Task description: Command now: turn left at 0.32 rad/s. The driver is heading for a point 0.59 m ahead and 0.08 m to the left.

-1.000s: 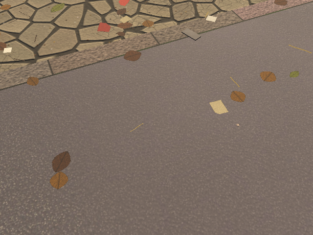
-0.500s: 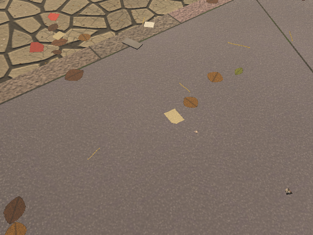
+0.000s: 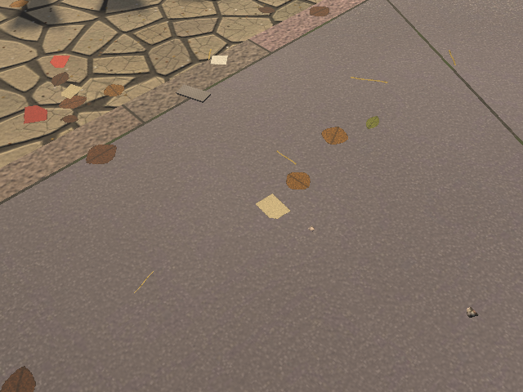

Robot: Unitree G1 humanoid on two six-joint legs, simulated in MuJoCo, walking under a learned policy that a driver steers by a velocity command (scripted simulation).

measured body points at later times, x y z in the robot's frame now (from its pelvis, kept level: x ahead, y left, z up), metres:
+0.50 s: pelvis +0.06 +0.06 +0.02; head +0.07 +0.10 +0.47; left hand +0.17 +0.37 -0.08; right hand +0.18 -0.20 -0.07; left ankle +0.00 +0.11 -0.73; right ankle +0.20 -0.11 -0.67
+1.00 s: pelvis +0.33 +0.03 +0.01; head +0.37 +0.03 +0.46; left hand +0.40 +0.31 -0.10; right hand +0.49 -0.22 -0.09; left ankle +0.35 +0.20 -0.66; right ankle +0.33 -0.04 -0.73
